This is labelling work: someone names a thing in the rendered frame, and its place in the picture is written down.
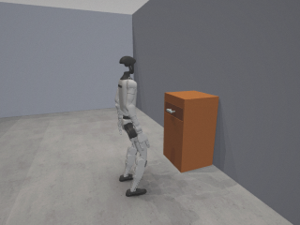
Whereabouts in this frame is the drawer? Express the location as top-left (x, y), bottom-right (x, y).
top-left (165, 101), bottom-right (184, 121)

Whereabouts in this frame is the robot right forearm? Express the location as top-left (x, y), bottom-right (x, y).
top-left (127, 104), bottom-right (143, 134)

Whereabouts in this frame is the cabinet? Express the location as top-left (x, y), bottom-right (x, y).
top-left (163, 90), bottom-right (219, 173)

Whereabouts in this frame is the robot left upper arm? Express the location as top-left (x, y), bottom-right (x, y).
top-left (114, 87), bottom-right (120, 104)

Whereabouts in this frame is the handle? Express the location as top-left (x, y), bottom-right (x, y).
top-left (166, 109), bottom-right (175, 113)

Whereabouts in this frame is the robot left shin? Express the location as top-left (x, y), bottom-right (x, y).
top-left (124, 150), bottom-right (138, 177)

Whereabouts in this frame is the right robot hand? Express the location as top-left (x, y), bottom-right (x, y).
top-left (137, 132), bottom-right (150, 151)

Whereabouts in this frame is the robot right upper arm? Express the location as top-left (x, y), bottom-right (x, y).
top-left (126, 80), bottom-right (137, 111)

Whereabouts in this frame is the robot left forearm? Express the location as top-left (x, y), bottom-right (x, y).
top-left (115, 102), bottom-right (124, 121)

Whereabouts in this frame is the robot right foot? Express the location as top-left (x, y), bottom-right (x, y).
top-left (126, 188), bottom-right (147, 197)

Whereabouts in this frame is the left robot hand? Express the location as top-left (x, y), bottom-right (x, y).
top-left (117, 120), bottom-right (127, 135)

